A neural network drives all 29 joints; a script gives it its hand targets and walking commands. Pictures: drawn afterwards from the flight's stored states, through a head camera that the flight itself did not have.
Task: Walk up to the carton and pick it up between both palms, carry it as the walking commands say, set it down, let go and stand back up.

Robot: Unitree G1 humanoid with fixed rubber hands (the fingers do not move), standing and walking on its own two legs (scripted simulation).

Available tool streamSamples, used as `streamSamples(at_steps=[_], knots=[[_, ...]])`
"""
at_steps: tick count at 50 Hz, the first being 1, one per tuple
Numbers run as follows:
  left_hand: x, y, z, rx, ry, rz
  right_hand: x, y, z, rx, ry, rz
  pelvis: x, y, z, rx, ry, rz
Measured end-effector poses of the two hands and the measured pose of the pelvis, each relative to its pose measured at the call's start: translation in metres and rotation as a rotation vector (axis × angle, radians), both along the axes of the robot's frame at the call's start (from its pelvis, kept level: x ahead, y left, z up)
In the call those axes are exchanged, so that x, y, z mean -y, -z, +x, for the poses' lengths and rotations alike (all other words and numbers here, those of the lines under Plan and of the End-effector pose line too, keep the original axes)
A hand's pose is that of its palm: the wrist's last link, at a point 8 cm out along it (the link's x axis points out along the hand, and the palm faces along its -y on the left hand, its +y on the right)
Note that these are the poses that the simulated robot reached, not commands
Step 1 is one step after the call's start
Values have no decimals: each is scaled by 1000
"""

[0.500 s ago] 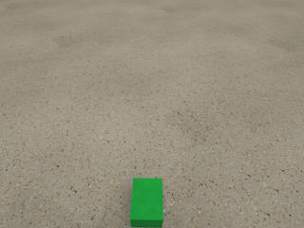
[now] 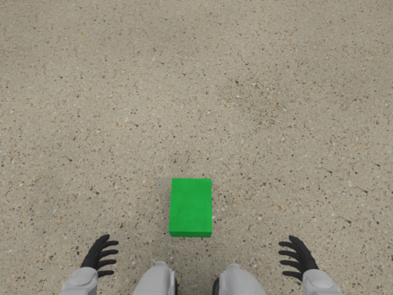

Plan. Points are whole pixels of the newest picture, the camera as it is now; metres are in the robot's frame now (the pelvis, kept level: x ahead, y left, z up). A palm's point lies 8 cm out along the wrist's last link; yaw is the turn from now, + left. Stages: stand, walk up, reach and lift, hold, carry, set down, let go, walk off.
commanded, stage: reach and lift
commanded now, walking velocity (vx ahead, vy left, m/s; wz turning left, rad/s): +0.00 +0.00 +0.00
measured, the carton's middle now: (191, 208) +0.44 +0.04 -0.65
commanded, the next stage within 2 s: none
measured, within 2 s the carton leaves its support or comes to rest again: neither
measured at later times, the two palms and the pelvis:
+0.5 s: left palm (106, 213) +0.29 +0.23 -0.13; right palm (276, 213) +0.30 -0.17 -0.13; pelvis -0.07 +0.02 -0.05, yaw +0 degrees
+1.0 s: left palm (129, 166) +0.44 +0.21 -0.18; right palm (247, 168) +0.43 -0.13 -0.18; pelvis -0.06 +0.03 -0.08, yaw -1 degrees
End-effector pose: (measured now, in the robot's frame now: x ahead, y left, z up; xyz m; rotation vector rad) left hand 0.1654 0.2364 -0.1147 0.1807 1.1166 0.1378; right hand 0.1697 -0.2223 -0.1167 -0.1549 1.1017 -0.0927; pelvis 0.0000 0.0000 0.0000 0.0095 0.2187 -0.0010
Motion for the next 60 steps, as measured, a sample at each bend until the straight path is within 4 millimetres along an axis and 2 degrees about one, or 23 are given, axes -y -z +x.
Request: streamSamples(at_steps=[6, 11, 14, 19, 25, 36, 41, 51, 55, 60], knots=[[-2, 11, 13, 69, -9, -5, -7, 11, 5, 60, -11, -15, 1, 15, -18, -55, -1, 3], [-3, 11, 35, 145, -8, -22, -13, 13, 18, 94, -12, -35, -2, 25, -35, -49, -1, 0], [-3, 10, 53, 185, -10, -34, -21, 13, 38, 128, -27, -34, -5, 33, -46, -44, -1, -3], [1, 10, 89, 244, -10, -63, -34, 11, 83, 185, -19, -37, -10, 44, -64, -37, -1, -10], [5, 17, 126, 268, -25, -94, -47, 10, 127, 227, -2, -41, -16, 54, -74, -82, -1, -20], [9, 53, 188, 359, -32, -90, -75, 48, 181, 299, -1, -22, -27, 69, -72, -246, 1, -38], [14, 63, 217, 409, -32, -84, -81, 50, 214, 383, 10, -16, -30, 71, -66, -311, 2, -42], [24, 70, 275, 516, -46, -111, -95, 64, 269, 461, 17, 23, -30, 77, -55, -417, 3, -43], [23, 79, 282, 523, -74, -116, -94, 73, 275, 473, 21, 28, -29, 78, -52, -441, 2, -42], [19, 98, 276, 509, -101, -112, -91, 85, 276, 486, 29, 31, -27, 80, -53, -462, -1, -42]])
